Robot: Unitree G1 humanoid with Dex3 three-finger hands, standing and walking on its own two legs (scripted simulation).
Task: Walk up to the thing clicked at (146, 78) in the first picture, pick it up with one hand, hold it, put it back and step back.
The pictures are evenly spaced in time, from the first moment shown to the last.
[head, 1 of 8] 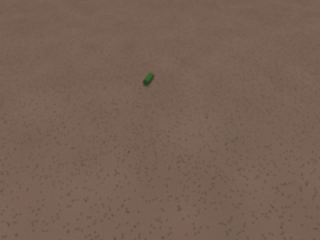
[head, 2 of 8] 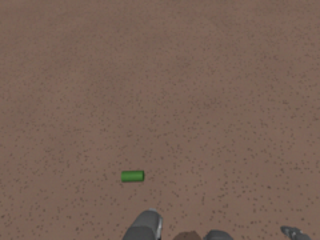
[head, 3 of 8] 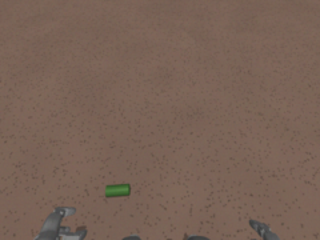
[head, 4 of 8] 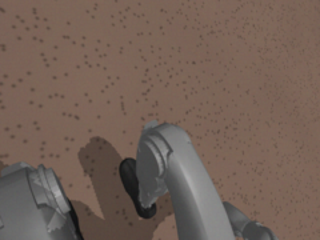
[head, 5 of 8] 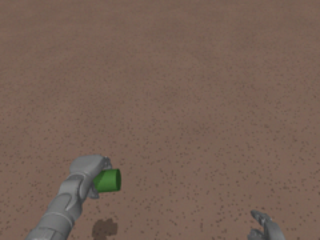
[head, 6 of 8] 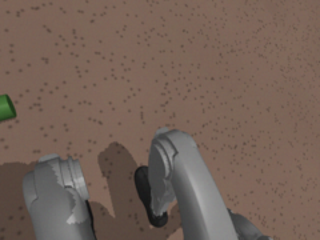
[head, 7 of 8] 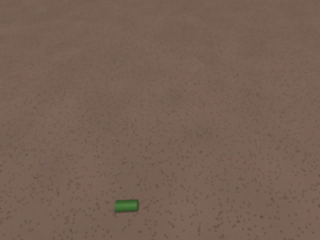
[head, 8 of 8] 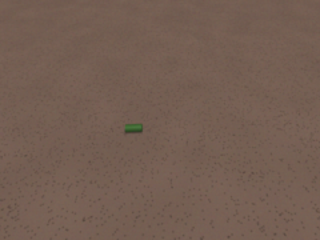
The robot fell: no
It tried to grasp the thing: yes
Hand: left
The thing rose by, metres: 0.67
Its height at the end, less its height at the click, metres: +0.00
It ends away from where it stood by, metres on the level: 0.00
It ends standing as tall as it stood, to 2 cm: yes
